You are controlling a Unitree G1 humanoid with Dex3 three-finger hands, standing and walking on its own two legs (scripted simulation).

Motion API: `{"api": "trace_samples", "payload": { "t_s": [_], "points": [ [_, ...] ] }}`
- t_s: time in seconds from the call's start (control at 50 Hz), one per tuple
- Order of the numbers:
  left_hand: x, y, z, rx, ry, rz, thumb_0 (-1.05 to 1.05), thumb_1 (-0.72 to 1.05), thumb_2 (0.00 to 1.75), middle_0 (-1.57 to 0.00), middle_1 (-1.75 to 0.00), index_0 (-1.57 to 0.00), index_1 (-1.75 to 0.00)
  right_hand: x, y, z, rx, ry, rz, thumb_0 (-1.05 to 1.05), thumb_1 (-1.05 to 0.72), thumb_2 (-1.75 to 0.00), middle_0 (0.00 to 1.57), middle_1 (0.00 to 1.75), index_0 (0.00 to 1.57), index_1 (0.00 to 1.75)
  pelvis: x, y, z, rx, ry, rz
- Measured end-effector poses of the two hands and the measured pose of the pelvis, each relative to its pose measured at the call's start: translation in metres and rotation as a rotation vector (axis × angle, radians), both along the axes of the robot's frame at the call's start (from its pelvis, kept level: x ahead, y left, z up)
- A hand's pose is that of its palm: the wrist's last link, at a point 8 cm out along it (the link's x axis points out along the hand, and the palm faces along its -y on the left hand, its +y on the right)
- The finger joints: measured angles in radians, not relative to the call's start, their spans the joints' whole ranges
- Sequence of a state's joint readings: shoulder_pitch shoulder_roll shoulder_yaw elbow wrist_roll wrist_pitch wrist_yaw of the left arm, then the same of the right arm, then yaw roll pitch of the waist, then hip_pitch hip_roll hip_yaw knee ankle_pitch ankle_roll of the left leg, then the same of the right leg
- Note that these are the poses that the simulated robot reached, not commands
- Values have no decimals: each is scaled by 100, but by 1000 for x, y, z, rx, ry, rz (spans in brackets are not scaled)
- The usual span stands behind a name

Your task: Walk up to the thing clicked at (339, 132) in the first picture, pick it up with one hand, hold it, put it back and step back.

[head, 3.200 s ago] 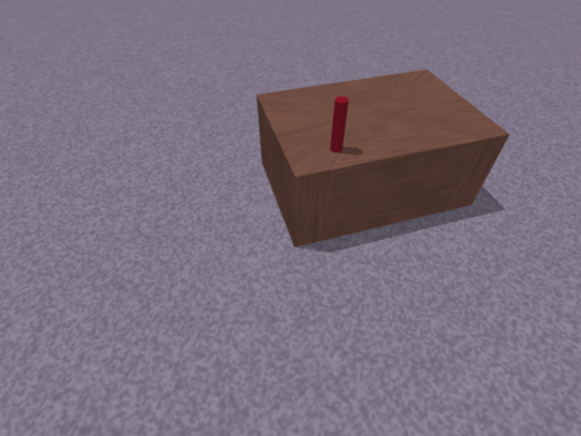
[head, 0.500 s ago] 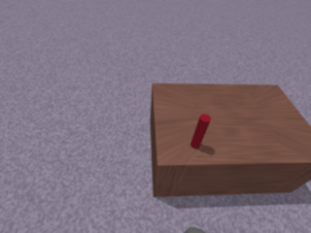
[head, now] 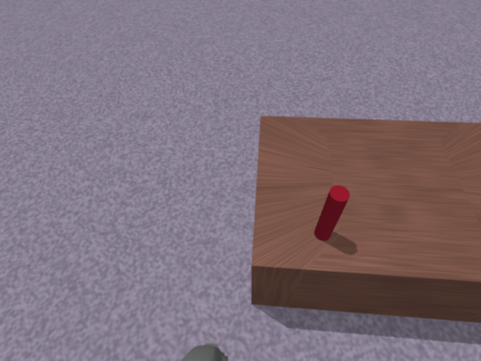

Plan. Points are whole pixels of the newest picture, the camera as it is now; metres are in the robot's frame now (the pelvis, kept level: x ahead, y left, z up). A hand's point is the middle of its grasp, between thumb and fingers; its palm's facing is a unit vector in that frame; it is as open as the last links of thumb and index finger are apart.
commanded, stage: walk up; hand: right
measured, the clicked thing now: (330, 215) +0.50 -0.20 -0.22
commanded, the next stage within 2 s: stand in 1.94 s
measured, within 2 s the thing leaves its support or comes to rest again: neither
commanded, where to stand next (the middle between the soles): +0.09 +0.03 m, yaw -1 degrees
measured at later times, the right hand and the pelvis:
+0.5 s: hand out of the picture +0.08 -0.24 -0.15, palm faces -0.03 +0.94 -0.35, open 7.4 cm; pelvis -0.02 +0.02 +0.00, yaw +1 degrees
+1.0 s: hand out of the picture +0.11 -0.23 -0.13, palm faces +0.01 +0.94 -0.34, open 7.4 cm; pelvis +0.01 +0.02 +0.02, yaw -1 degrees
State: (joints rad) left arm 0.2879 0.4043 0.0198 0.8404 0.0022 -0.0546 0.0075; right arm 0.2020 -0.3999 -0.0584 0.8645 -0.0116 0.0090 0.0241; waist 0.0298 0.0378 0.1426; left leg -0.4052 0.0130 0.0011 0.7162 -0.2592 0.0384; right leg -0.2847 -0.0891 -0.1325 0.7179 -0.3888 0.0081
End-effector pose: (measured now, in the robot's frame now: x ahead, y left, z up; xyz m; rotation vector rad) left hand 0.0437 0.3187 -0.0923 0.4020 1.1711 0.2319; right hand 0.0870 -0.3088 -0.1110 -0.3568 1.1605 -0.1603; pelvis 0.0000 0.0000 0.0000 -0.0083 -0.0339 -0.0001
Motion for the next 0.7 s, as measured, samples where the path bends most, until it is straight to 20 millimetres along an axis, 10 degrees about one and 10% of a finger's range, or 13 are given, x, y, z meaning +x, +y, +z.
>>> {"api": "trace_samples", "payload": {
  "t_s": [0.3, 0.46, 0.7],
  "points": [
    [10, 3, -7, 7, -45, 7, 1, 91, 90, -20, -30, -20, -30, 25, 10, 5, 5, -119, 5, 0, -90, -90, 20, 30, 20, 30, -14, 7, -5, -26, -33, 8],
    [-18, 19, 2, 20, 6, 22, 1, 90, 90, -21, -30, -21, -30, -3, 17, 3, 23, -38, -19, 0, -90, -90, 20, 30, 20, 30, -17, 17, 4, 3, -16, 9],
    [-3, 31, -7, -41, 24, 20, 1, 91, 90, -20, -30, -20, -30, -45, 37, 9, 10, 63, -74, 1, -90, -90, 20, 30, 20, 30, -13, 30, 12, -4, -18, -3]
  ]
}}
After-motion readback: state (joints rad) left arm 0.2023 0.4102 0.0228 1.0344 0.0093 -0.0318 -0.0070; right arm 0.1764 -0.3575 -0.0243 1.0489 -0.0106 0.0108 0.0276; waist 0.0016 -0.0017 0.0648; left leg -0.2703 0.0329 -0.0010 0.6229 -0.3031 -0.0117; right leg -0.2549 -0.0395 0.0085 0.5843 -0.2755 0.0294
